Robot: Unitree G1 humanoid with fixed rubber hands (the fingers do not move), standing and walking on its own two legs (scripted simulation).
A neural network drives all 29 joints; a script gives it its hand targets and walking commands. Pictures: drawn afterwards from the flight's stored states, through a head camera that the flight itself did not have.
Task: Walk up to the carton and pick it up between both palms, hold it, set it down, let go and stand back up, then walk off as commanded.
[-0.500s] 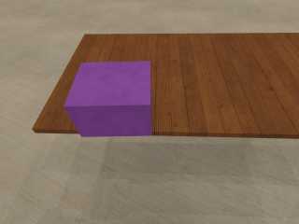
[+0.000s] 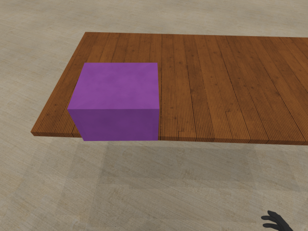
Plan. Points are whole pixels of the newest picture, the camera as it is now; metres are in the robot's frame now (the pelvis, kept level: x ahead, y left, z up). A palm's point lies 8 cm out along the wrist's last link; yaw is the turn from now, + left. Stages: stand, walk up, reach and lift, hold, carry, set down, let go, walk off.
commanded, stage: walk up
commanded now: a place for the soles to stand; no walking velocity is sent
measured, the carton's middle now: (121, 101) +0.52 +0.13 +0.01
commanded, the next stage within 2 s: none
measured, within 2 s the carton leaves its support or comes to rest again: neither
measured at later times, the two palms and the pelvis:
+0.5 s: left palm out of the picture +0.08 +0.42 -0.09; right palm out of the picture +0.14 -0.23 -0.11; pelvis +0.03 +0.08 -0.01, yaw +3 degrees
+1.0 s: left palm out of the picture +0.16 +0.48 -0.10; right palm (229, 223) +0.17 -0.18 -0.09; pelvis +0.12 +0.14 +0.00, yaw +4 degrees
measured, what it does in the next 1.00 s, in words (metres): steps to the left: left foot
